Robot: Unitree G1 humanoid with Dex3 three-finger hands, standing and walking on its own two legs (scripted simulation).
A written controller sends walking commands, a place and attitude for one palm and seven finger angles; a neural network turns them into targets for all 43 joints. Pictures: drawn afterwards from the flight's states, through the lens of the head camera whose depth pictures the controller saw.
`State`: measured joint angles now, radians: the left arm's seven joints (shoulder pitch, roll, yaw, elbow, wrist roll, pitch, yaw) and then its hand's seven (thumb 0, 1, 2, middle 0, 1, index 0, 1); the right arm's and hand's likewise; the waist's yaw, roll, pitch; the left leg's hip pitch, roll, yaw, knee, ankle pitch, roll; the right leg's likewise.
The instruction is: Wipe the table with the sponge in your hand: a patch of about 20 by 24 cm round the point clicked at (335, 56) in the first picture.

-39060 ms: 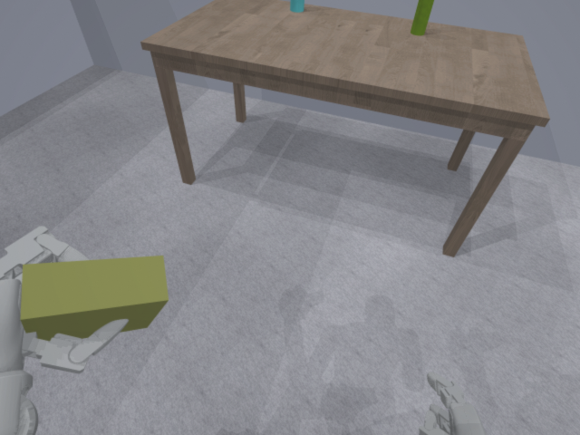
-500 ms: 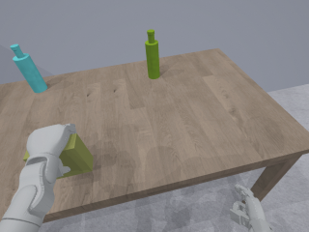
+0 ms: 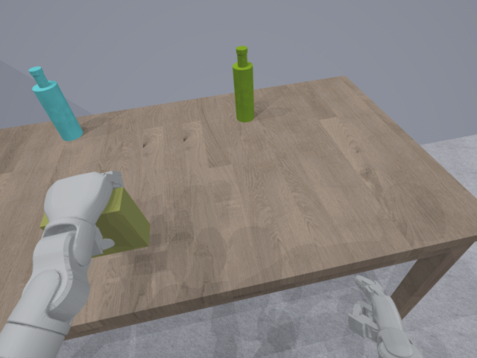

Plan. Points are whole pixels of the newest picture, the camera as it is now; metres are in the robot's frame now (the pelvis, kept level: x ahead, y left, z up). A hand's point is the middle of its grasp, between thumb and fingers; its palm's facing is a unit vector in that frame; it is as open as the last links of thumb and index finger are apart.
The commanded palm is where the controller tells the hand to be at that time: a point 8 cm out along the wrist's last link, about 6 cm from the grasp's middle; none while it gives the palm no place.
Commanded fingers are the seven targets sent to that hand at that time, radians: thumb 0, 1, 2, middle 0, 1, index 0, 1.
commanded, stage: lift the sponge slowly off the table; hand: left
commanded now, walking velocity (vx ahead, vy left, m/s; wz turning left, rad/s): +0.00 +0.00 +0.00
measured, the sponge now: (106, 231) +0.27 +0.29 +0.08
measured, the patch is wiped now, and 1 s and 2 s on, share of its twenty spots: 1.00 1.00 1.00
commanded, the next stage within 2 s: bring the sponge back beside the body in 0.04 s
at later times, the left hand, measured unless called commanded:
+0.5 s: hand (89, 231) +0.24 +0.29 +0.11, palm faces +0.06 -0.09 -0.99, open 9.0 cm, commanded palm +0.21 +0.28 +0.18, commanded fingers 0.00 0.10 1.30 -1.20 -1.60 -1.20 -1.60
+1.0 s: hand (85, 253) +0.21 +0.28 +0.11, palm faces +0.06 -0.11 -0.99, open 9.0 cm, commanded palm +0.18 +0.27 +0.18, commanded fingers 0.00 0.10 1.30 -1.20 -1.60 -1.20 -1.60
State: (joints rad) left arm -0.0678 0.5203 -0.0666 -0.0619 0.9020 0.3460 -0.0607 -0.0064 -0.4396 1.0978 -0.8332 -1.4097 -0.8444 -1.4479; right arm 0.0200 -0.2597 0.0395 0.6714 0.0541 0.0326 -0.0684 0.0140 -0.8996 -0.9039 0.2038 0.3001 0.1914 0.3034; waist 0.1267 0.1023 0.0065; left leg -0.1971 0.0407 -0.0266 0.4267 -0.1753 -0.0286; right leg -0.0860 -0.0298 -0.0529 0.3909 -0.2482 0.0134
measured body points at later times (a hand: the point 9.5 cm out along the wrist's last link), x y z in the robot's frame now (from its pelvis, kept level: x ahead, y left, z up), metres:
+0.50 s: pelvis +0.00 -0.01 +0.00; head -0.02 -0.04 +0.45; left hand +0.23 +0.29 +0.17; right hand +0.25 -0.21 -0.08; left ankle +0.04 +0.14 -0.74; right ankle -0.02 -0.13 -0.74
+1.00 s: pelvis -0.01 +0.00 +0.00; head -0.03 -0.04 +0.45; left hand +0.20 +0.28 +0.16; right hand +0.25 -0.20 -0.07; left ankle +0.04 +0.14 -0.74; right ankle -0.02 -0.13 -0.74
